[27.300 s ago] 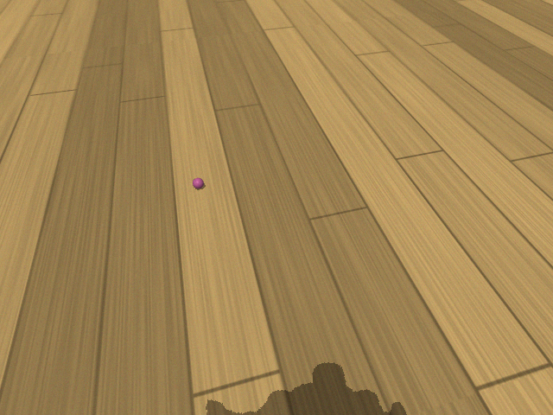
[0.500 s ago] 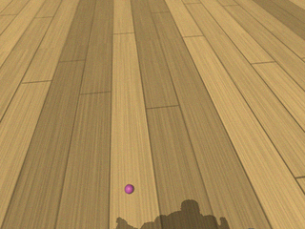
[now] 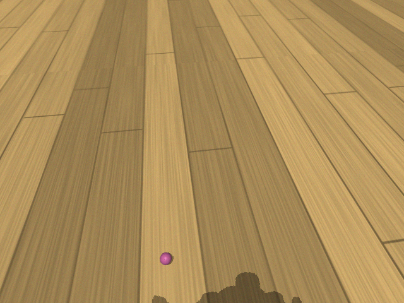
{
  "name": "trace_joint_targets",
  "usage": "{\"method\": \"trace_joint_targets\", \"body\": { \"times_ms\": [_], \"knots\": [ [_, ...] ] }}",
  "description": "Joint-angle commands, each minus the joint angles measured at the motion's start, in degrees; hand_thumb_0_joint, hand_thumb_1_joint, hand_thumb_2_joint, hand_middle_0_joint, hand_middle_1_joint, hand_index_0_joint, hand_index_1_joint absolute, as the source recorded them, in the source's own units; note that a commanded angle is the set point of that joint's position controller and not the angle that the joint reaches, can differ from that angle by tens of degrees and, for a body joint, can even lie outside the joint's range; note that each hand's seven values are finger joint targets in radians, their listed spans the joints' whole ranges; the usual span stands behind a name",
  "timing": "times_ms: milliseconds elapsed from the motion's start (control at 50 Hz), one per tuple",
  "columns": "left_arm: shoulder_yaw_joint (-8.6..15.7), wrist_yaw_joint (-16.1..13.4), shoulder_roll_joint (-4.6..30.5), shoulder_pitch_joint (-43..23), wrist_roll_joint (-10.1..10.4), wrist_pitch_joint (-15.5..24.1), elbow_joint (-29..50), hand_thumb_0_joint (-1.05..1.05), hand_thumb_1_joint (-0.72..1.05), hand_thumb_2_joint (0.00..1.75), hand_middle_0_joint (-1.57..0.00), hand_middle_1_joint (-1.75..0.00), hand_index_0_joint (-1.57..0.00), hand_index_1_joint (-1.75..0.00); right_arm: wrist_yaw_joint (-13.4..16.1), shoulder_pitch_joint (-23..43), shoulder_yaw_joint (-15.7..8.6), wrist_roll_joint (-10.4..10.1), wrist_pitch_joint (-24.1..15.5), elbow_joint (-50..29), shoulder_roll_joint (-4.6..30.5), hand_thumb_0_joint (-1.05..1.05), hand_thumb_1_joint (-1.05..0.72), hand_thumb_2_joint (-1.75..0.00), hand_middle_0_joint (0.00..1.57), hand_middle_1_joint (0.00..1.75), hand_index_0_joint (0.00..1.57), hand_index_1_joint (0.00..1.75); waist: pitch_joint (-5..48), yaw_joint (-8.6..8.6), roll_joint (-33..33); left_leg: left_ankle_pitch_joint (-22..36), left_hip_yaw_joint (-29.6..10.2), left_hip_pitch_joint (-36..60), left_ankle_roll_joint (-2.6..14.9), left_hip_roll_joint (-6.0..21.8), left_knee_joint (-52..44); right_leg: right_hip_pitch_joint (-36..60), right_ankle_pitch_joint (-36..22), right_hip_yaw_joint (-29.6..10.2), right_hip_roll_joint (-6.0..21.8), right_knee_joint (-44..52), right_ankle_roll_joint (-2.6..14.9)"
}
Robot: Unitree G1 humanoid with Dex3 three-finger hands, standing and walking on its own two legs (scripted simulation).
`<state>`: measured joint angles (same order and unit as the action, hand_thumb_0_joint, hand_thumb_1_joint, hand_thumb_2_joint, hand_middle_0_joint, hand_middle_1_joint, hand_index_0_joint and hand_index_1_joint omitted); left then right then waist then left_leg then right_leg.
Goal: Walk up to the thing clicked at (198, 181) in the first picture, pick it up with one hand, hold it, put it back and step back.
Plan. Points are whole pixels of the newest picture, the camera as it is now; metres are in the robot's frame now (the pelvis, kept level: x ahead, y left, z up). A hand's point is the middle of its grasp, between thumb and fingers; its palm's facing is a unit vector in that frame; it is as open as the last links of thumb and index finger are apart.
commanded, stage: walk up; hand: left
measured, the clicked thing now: (165, 258) +0.45 +0.18 -0.75
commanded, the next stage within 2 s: stand in 0.46 s
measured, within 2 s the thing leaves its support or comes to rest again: neither
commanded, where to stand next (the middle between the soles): +0.08 -0.06 m, yaw +1 degrees
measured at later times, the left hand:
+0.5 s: hand out of the picture +0.09 +0.25 -0.15, palm faces +0.00 -0.94 -0.34, open 7.4 cm
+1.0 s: hand out of the picture +0.09 +0.24 -0.15, palm faces -0.02 -0.94 -0.34, open 7.4 cm
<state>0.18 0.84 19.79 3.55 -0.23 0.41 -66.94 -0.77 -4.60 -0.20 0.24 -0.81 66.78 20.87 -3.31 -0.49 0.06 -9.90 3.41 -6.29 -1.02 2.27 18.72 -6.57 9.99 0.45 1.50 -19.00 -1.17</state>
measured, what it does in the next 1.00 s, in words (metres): stands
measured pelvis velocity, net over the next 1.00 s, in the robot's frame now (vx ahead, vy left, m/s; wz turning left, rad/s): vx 0.01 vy -0.01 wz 0.01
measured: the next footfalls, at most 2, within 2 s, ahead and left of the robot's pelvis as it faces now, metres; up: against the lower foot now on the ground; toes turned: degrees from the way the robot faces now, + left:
none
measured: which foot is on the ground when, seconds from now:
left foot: down 0.00-1.00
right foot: down 0.00-1.00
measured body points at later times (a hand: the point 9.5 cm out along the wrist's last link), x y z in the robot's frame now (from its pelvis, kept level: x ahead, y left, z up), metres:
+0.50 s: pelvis +0.01 +0.00 +0.00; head +0.01 -0.01 +0.45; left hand +0.09 +0.30 -0.13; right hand +0.09 -0.30 -0.14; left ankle +0.00 +0.13 -0.75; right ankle +0.01 -0.13 -0.75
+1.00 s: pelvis +0.01 -0.01 +0.00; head +0.02 -0.01 +0.45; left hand +0.09 +0.29 -0.13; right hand +0.09 -0.31 -0.14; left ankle +0.00 +0.13 -0.75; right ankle +0.01 -0.13 -0.75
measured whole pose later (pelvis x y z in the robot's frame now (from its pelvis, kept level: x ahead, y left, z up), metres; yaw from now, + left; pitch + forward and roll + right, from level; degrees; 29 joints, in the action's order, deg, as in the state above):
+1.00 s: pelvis +0.01 -0.01 +0.00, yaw +0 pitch -2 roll +0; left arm -0.1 0.6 20.0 5.5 -0.2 0.5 -65.2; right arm -0.5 -5.3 0.1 0.7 -0.6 65.7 20.0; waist -3.2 -0.5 0.2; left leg -9.7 2.8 -5.3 -1.9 2.8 17.1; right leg -5.8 10.4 1.1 1.0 -18.2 -0.5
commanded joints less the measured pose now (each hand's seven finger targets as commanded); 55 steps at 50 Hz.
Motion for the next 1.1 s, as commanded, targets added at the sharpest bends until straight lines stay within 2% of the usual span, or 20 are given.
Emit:
{"method": "trace_joint_targets", "body": {
  "times_ms": [0,160,400,480,540,700,780,860,900,1080],
  "knots": [
    [2.4,-1.0,12.5,-3.0,-0.2,1.5,3.1,0.0,0.9,0.9,-0.2,-0.3,-0.2,-0.3,0.7,2.9,-2.0,-0.1,-1.0,-3.2,11.6,0.0,-0.9,-0.9,0.2,0.3,0.2,0.3,5.0,0.31,0.1,4.3,-5.3,2.1,1.91,5.6,-3.1,-1.2,-5.2,-4.5,5.8,4.2,1.9],
    [2.6,-1.1,12.3,-2.2,-0.3,1.5,2.9,0.0,0.9,0.9,-0.2,-0.3,-0.2,-0.3,0.8,2.1,-2.2,-0.1,-0.8,-3.2,11.4,0.0,-0.9,-0.9,0.2,0.3,0.2,0.3,5.6,0.22,-0.7,6.7,-5.2,3.2,1.81,5.6,-2.6,-0.7,-7.5,-4.4,5.9,4.1,1.82],
    [2.8,-1.2,12.0,-2.1,-0.4,1.4,3.8,0.0,0.9,0.9,-0.2,-0.3,-0.2,-0.3,0.9,1.8,-2.5,0.1,-0.6,-3.6,11.2,0.0,-0.9,-0.9,0.2,0.3,0.2,0.3,4.9,0.07,-0.4,6.8,-5.3,2.1,1.75,5.7,-3.1,0.2,-8.3,-4.1,5.9,4.0,1.77],
    [2.5,-1.4,12.2,-1.1,-0.1,1.6,4.2,0.0,0.9,0.9,-0.2,-0.3,-0.2,-0.3,1.1,2.4,-2.2,0.4,-0.9,-4.2,10.7,0.0,-0.9,-0.9,0.2,0.3,0.2,0.3,5.2,0.29,-0.6,10.1,-5.7,2.5,1.42,6.6,-3.5,0.5,-10.0,-3.9,6.3,3.3,1.69],
    [2.4,-1.3,12.2,-1.1,0.0,1.6,4.4,0.0,0.9,0.9,-0.2,-0.3,-0.2,-0.3,1.0,2.2,-2.0,0.3,-0.9,-4.1,11.0,0.0,-0.9,-0.9,0.2,0.3,0.2,0.3,4.4,0.29,0.4,8.0,-5.5,1.7,1.13,6.2,-3.8,0.4,-8.5,-4.4,6.5,4.1,1.67],
    [2.2,-1.2,12.3,-0.6,-0.2,1.4,4.9,0.0,0.9,0.9,-0.2,-0.3,-0.2,-0.3,1.0,2.2,-1.9,0.3,-1.1,-4.2,11.1,0.0,-0.9,-0.9,0.2,0.3,0.2,0.3,5.0,0.39,0.1,7.4,-5.8,2.2,0.98,6.3,-4.0,0.2,-7.4,-4.3,6.4,4.1,1.85],
    [2.1,-1.3,12.7,-0.6,-0.2,1.5,5.1,0.0,0.9,0.9,-0.2,-0.3,-0.2,-0.3,1.0,2.1,-2.0,0.3,-0.9,-4.3,11.3,0.0,-0.9,-0.9,0.2,0.3,0.2,0.3,6.3,0.35,0.1,9.4,-5.5,3.3,1.3,6.5,-3.2,0.9,-9.8,-4.3,6.7,3.7,2.07],
    [2.1,-1.3,12.9,-0.4,-0.2,1.5,5.2,0.0,0.9,0.9,-0.2,-0.3,-0.2,-0.3,1.0,1.8,-2.0,0.3,-0.9,-4.4,11.1,0.0,-0.9,-0.9,0.2,0.3,0.2,0.3,6.0,0.06,-0.3,9.2,-5.4,3.6,1.27,6.5,-3.2,0.4,-10.0,-4.2,6.6,3.5,2.08],
    [2.0,-1.2,12.5,-0.3,0.0,1.5,5.1,0.0,0.9,0.9,-0.2,-0.3,-0.2,-0.3,1.0,1.4,-1.8,0.3,-0.9,-4.2,11.0,0.0,-0.9,-0.9,0.2,0.3,0.2,0.3,4.7,0.14,-0.5,7.3,-5.4,2.6,1.04,6.2,-3.6,-0.4,-8.3,-4.4,6.5,4.1,2.05],
    [2.0,-1.2,13.0,0.1,-0.1,1.4,5.4,0.0,0.9,0.9,-0.2,-0.3,-0.2,-0.3,1.0,1.3,-1.9,0.3,-0.8,-4.4,11.3,0.0,-0.9,-0.9,0.2,0.3,0.2,0.3,5.6,0.24,0.2,8.2,-5.4,3.3,1.33,6.5,-3.2,0.3,-9.5,-4.6,6.6,3.7,2.29]
  ]
}}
